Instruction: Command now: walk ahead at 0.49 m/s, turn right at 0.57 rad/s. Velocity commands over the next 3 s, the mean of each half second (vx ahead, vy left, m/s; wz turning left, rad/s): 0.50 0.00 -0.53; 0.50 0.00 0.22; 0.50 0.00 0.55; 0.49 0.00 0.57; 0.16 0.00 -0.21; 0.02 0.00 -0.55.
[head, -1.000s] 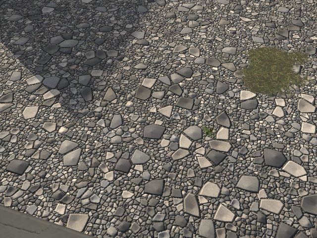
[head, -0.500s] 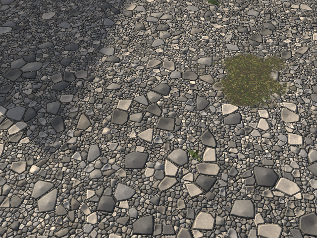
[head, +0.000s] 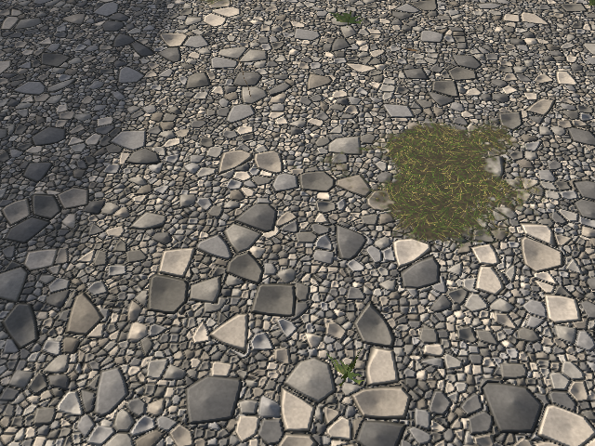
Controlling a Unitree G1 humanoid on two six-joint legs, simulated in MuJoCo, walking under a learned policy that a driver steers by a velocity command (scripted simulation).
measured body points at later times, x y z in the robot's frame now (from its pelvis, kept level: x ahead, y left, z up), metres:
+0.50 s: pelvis +0.27 -0.09 -0.03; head +0.30 -0.12 +0.42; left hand +0.52 +0.10 -0.11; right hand +0.24 -0.37 -0.17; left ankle +0.18 +0.10 -0.64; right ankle +0.31 -0.18 -0.75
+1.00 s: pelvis +0.56 -0.14 -0.03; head +0.60 -0.14 +0.42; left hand +0.64 +0.13 -0.16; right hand +0.72 -0.40 -0.13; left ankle +0.67 -0.08 -0.75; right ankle +0.35 -0.21 -0.68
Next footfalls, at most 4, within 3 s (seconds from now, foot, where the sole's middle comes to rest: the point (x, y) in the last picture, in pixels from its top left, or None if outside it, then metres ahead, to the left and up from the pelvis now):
0.40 right None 0.35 -0.19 -0.79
0.94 left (379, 381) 0.71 -0.08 -0.79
1.40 right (459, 302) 0.97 -0.29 -0.79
1.94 left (338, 241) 1.15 0.04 -0.79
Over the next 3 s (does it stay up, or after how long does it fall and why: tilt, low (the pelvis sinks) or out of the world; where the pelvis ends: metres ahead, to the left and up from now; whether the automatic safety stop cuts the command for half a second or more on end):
stays up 1.26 0.03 -0.01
